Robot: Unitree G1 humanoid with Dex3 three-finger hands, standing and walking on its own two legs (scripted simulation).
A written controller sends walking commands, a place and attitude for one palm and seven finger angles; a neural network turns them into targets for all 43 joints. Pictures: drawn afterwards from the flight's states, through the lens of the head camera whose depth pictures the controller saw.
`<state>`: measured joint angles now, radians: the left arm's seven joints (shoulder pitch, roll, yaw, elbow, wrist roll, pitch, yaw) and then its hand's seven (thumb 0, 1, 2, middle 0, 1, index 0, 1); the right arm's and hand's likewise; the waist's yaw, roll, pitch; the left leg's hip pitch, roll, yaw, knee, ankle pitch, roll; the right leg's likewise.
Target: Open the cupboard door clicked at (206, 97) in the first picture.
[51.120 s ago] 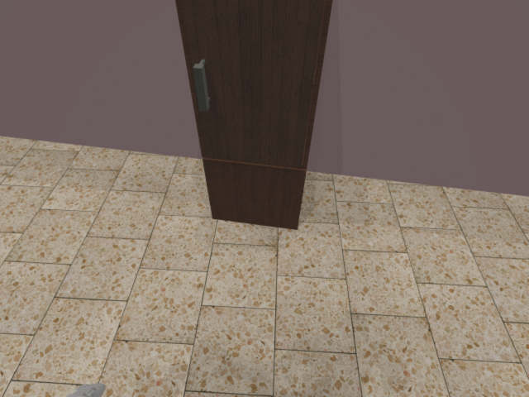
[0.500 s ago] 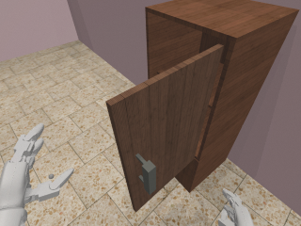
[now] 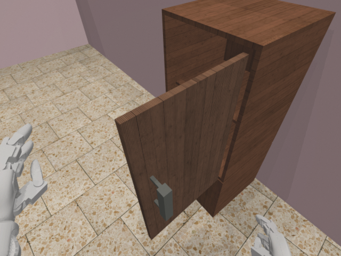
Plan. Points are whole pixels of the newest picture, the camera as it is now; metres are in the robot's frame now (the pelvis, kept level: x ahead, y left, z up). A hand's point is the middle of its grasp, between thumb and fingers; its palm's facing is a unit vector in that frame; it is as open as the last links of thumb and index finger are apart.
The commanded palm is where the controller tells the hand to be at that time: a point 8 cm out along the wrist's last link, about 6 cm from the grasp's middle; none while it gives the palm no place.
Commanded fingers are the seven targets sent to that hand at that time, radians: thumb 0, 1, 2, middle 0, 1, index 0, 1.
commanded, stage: draw the hand back to the body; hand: left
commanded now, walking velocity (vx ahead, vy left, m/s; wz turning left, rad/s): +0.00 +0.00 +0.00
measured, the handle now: (160, 197) +0.27 +0.07 -0.03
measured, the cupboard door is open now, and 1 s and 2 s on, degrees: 93 93 93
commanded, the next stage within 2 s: step back with the hand held close in 0.08 s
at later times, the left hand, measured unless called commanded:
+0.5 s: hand (46, 185) +0.18 +0.26 +0.15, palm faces +0.33 -0.80 -0.51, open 7.4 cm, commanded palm +0.12 +0.30 +0.17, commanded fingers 0.00 0.90 0.90 -0.20 -0.30 -0.20 -0.30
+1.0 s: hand out of the picture +0.09 +0.29 +0.15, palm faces +0.47 -0.72 -0.51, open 7.4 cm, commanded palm +0.03 +0.32 +0.17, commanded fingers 0.00 0.90 0.90 -0.20 -0.30 -0.20 -0.30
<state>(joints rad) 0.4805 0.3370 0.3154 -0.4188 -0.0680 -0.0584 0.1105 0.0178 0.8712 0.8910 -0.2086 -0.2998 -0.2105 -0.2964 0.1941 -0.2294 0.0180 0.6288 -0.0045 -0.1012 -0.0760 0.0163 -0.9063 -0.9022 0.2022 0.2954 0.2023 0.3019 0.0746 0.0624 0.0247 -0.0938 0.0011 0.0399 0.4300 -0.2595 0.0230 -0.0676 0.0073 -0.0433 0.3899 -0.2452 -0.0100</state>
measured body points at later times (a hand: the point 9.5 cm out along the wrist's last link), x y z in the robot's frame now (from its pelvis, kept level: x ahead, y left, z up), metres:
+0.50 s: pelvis -0.02 +0.01 +0.00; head +0.00 -0.01 +0.45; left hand +0.16 +0.30 +0.18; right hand +0.16 -0.24 -0.08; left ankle -0.01 +0.10 -0.74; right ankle -0.02 -0.11 -0.74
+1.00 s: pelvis -0.10 +0.01 -0.02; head -0.07 +0.02 +0.43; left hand +0.06 +0.32 +0.18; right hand +0.08 -0.21 -0.10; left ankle -0.01 +0.10 -0.74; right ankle -0.03 -0.11 -0.74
